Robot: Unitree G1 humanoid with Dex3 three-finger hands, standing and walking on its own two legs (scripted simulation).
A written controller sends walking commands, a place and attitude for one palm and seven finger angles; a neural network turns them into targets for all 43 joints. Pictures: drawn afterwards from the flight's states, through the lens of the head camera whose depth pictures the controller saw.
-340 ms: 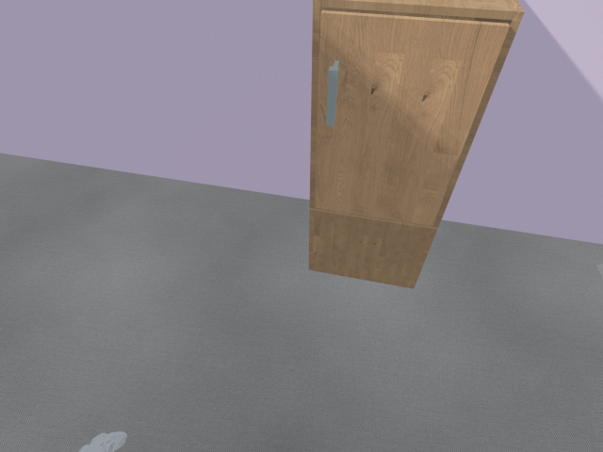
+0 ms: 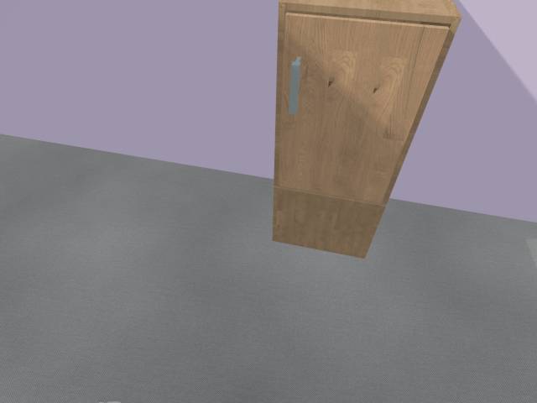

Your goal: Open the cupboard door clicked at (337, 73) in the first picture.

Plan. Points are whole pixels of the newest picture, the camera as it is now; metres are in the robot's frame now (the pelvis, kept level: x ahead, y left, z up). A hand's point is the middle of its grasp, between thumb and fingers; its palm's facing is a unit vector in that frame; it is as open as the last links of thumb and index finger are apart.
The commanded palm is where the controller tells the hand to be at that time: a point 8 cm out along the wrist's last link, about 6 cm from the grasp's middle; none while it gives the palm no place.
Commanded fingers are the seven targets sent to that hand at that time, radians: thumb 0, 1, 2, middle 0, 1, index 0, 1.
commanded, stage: stand and wait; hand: left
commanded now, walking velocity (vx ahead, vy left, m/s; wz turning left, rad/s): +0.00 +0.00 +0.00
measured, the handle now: (295, 85) +0.90 -0.02 +0.04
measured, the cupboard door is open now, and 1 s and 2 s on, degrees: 0 0 0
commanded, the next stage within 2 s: look at it before walking up in 0.48 s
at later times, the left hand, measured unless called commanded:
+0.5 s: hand out of the picture +0.06 +0.24 -0.15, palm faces -0.02 -0.94 -0.34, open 7.4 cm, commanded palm none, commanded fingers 0.00 0.90 0.90 -0.20 -0.30 -0.20 -0.30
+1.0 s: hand out of the picture +0.07 +0.24 -0.15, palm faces -0.02 -0.94 -0.34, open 7.4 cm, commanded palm none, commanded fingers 0.00 0.90 0.90 -0.20 -0.30 -0.20 -0.30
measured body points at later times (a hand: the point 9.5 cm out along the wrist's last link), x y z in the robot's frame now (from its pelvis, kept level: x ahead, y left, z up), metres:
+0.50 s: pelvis -0.01 +0.00 +0.00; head -0.01 -0.01 +0.45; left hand +0.06 +0.29 -0.12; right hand +0.06 -0.30 -0.13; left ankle +0.00 +0.12 -0.74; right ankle +0.00 -0.12 -0.74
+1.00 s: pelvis +0.00 -0.01 +0.00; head +0.01 -0.01 +0.45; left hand +0.07 +0.29 -0.13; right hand +0.08 -0.30 -0.13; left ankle +0.00 +0.12 -0.74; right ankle +0.00 -0.12 -0.74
